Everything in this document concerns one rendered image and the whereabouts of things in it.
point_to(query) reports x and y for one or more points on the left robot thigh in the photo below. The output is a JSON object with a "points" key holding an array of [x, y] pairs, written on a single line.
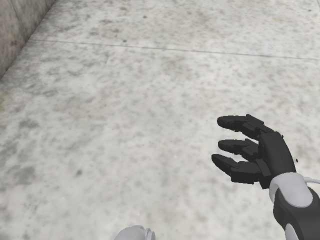
{"points": [[136, 233]]}

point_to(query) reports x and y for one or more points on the right robot forearm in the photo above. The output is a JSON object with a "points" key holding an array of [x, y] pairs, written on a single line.
{"points": [[296, 206]]}

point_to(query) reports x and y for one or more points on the right robot hand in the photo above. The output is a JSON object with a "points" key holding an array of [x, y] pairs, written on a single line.
{"points": [[265, 160]]}

